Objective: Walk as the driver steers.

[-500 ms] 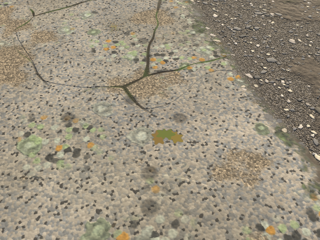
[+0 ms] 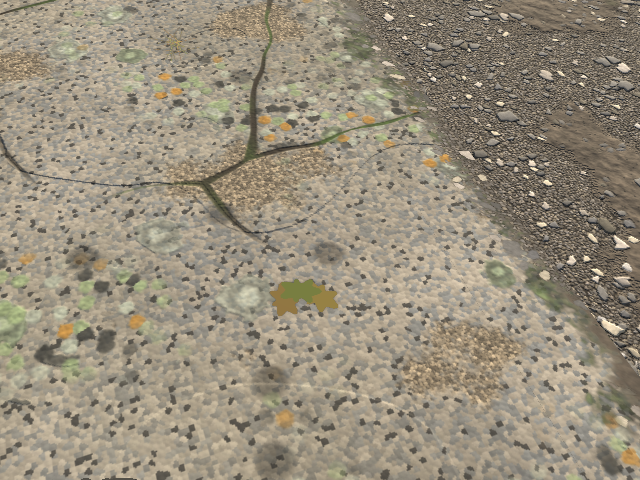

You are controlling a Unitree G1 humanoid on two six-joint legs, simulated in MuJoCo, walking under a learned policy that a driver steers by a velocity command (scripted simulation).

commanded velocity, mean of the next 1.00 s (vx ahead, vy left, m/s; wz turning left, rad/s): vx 0.32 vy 0.00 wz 0.33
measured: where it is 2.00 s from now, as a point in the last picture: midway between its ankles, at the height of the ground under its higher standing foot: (196, 346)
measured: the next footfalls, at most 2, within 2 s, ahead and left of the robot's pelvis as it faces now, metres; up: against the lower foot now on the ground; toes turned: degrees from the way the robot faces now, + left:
right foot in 0.16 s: +0.28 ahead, -0.13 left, +0.00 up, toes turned -1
left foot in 0.66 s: +0.41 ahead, +0.10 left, +0.00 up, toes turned +13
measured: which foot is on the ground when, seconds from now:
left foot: down 0.00-0.16, up 0.18-0.64, down 0.66-1.00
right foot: up 0.00-0.14, down 0.16-0.68, up 0.70-1.00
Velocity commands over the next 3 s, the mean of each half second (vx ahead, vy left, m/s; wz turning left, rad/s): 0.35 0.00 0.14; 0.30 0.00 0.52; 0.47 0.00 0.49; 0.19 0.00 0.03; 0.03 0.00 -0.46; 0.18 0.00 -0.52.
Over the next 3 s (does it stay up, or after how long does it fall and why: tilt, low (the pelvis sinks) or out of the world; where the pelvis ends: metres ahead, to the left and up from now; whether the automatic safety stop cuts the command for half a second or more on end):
stays up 0.86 0.18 0.01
